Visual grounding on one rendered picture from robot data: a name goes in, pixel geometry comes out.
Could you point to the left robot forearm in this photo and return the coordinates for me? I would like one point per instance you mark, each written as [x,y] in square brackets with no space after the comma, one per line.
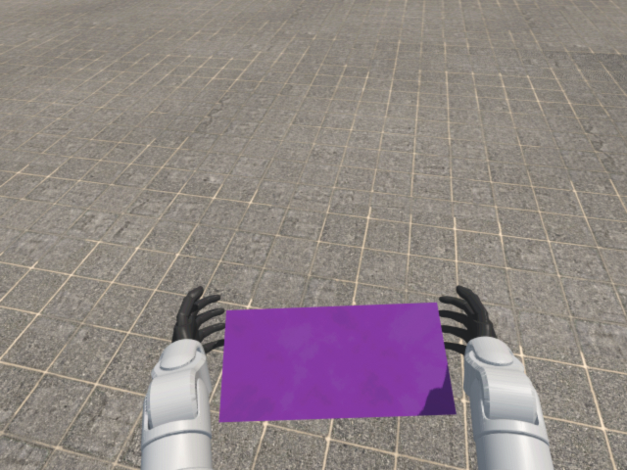
[176,419]

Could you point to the robot right hand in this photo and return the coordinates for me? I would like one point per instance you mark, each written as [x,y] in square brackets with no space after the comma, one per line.
[476,321]

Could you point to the right robot forearm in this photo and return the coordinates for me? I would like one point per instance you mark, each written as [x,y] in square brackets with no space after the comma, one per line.
[507,419]

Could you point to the robot left hand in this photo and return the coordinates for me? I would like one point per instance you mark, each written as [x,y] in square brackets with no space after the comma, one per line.
[187,323]

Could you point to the carton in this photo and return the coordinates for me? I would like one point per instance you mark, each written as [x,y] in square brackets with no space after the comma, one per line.
[325,362]

